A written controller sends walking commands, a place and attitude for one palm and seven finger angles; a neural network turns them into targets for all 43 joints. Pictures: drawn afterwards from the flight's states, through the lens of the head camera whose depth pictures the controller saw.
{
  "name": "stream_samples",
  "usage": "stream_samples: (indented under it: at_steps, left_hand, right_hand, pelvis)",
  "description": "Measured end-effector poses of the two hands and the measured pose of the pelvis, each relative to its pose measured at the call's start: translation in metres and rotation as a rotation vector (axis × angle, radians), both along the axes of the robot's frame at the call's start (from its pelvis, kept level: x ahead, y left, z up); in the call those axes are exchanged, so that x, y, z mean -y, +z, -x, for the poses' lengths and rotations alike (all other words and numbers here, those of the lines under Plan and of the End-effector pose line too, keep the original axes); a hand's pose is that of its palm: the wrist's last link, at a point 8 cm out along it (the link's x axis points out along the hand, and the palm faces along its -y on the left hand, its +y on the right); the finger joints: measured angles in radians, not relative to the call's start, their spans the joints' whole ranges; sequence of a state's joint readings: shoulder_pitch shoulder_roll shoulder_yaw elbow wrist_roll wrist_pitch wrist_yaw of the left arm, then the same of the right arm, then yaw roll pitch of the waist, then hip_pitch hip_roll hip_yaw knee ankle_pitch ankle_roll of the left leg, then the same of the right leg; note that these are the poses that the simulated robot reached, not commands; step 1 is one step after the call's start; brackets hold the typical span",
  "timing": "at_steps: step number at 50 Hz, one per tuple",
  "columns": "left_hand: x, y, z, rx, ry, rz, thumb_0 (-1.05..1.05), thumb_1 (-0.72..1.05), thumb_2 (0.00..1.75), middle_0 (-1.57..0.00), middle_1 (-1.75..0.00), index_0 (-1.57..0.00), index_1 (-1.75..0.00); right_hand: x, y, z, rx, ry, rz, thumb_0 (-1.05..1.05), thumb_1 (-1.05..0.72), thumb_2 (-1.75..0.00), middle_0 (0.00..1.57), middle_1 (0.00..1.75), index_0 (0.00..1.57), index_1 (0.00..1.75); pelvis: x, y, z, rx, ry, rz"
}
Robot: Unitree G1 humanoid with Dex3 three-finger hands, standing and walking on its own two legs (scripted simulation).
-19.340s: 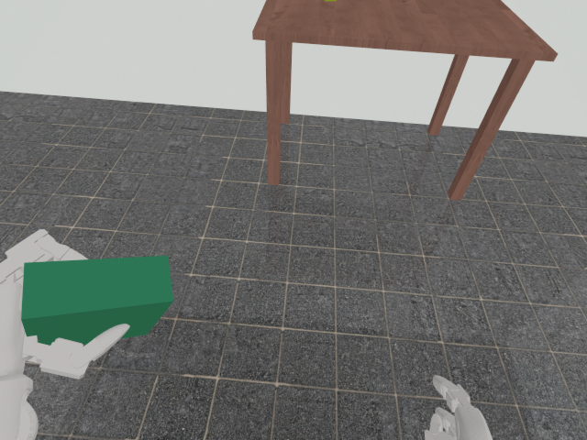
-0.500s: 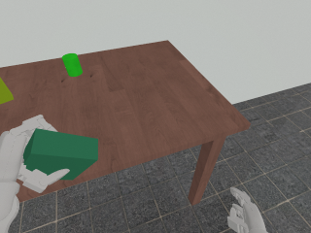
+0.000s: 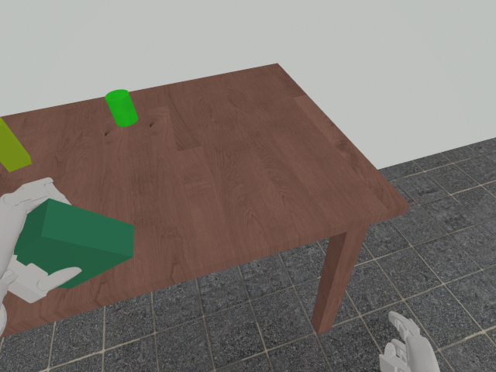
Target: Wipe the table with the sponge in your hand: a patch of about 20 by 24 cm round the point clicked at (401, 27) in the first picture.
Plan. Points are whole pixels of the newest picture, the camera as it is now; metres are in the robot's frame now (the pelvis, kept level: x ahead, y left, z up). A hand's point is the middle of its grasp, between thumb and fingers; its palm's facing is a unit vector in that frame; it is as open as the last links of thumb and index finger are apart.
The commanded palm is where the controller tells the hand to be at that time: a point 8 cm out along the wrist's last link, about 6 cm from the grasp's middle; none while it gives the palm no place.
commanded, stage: turn the palm down, sponge in hand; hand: left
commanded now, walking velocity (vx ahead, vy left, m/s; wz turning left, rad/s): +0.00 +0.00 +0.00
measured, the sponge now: (75, 252) +0.22 +0.27 +0.14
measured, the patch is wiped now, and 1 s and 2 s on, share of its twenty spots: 0.00 0.00 0.00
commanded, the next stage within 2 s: move the sponge above the wiping area in 1.36 s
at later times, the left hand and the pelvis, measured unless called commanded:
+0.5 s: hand (23, 233) +0.21 +0.31 +0.19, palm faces +0.25 -0.26 -0.93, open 9.4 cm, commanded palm +0.17 +0.31 +0.25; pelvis -0.01 +0.03 +0.01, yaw +0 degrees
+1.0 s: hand (31, 235) +0.21 +0.30 +0.19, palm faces +0.16 -0.08 -0.98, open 9.4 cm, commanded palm +0.17 +0.30 +0.26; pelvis -0.03 +0.02 +0.01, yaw +0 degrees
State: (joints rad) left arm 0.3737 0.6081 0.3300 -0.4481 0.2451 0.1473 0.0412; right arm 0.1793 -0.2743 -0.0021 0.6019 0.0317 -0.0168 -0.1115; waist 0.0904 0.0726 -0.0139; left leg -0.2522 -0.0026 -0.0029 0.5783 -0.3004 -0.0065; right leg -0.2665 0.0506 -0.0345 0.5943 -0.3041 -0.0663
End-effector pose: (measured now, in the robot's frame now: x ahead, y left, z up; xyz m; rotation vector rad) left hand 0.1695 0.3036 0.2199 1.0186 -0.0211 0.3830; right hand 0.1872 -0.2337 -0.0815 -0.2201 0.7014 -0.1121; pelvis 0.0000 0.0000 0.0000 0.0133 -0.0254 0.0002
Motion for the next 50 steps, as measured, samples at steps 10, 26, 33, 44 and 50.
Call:
stream_samples:
  at_steps: [10,26,33,44,50]
  left_hand:
    - [-0.007,-0.003,-0.004,-0.067,0.046,-0.068,0.0,-0.45,1.05,-0.81,-1.39,-0.81,-1.39]
    - [-0.014,0.015,-0.008,-0.133,0.122,-0.204,0.0,-0.45,1.05,-0.81,-1.39,-0.81,-1.39]
    - [-0.01,0.016,-0.008,-0.165,0.112,-0.268,0.0,-0.45,1.05,-0.81,-1.39,-0.81,-1.39]
    - [-0.004,0.02,-0.012,-0.194,0.149,-0.348,0.0,-0.45,1.05,-0.81,-1.39,-0.81,-1.39]
    - [0.004,0.016,-0.013,-0.214,0.14,-0.378,0.0,-0.45,1.05,-0.81,-1.39,-0.81,-1.39]
  right_hand:
    - [-0.018,0.008,-0.013,0.032,0.012,0.001,0.01,-0.9,-0.9,0.2,0.3,0.2,0.3]
    - [-0.067,0.027,-0.034,0.082,0.116,-0.06,0.01,-0.9,-0.9,0.21,0.3,0.21,0.3]
    - [-0.074,0.031,-0.038,0.083,0.144,-0.062,0.01,-0.9,-0.9,0.21,0.3,0.21,0.3]
    - [-0.072,0.03,-0.038,0.073,0.16,-0.083,0.01,-0.9,-0.9,0.21,0.3,0.2,0.3]
    - [-0.066,0.029,-0.037,0.075,0.155,-0.091,0.01,-0.9,-0.9,0.21,0.3,0.2,0.3]
  pelvis:
    - [-0.012,0.003,0.001,0.014,0.002,0.003]
    - [-0.028,0.012,0.014,0.061,0.002,0.007]
    - [-0.029,0.013,0.02,0.071,0.004,0.005]
    - [-0.025,0.014,0.025,0.078,-0.002,0.001]
    - [-0.021,0.014,0.026,0.079,-0.007,-0.001]
